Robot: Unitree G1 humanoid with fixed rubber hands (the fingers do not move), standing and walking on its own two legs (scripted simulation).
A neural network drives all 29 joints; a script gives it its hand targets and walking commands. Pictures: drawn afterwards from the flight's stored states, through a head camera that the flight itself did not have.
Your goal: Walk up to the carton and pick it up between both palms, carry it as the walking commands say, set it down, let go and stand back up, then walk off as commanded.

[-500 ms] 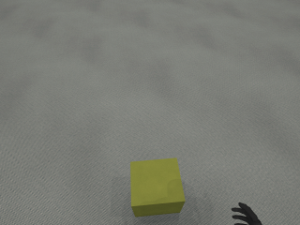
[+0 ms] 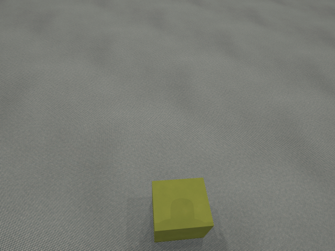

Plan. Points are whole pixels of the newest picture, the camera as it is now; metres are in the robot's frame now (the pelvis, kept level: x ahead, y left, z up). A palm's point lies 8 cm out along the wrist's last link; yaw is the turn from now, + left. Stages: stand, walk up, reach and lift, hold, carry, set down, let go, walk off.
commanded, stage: walk up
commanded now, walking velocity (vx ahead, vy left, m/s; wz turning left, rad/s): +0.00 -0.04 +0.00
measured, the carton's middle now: (178, 210) +0.43 -0.07 -0.65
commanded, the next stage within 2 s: stand in 1.06 s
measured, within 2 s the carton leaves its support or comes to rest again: neither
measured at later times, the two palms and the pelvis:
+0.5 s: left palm out of the picture +0.01 +0.18 -0.15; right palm out of the picture +0.03 -0.30 -0.15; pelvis +0.01 -0.06 -0.01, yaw +2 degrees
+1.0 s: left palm out of the picture +0.01 +0.16 -0.16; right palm out of the picture +0.06 -0.29 -0.14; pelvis +0.02 -0.06 -0.01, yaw +2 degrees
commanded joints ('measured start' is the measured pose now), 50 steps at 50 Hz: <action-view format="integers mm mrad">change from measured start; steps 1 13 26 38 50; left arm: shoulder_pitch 21 48 61 92 114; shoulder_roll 14 57 28 60 -13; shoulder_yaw -9 0 14 26 -14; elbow -25 38 48 37 110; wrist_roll -5 -1 -6 10 -18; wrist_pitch -6 -65 -56 -47 -77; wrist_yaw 3 33 35 41 51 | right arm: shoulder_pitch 8 68 149 60 88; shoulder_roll -130 -65 -101 -56 -48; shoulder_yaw -21 -32 -56 -45 -18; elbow -9 50 65 23 107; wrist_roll -6 7 3 8 18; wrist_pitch -16 10 23 44 0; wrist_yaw -5 -1 -30 -36 -27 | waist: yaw -3 1 -11 20 28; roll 234 -63 80 -71 78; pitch -58 -27 -42 -1 -37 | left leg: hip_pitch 10 -68 64 -159 70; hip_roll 188 15 137 24 110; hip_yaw -138 -14 -83 -20 -70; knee -189 31 30 330 -86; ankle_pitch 301 21 277 -222 319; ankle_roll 93 -62 -20 -51 -7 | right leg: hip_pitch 75 263 158 207 316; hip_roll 11 -161 -63 -206 -71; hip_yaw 1 115 -21 146 -9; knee -161 -660 -495 -600 -544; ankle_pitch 11 242 214 380 392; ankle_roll -8 -101 -71 -190 -66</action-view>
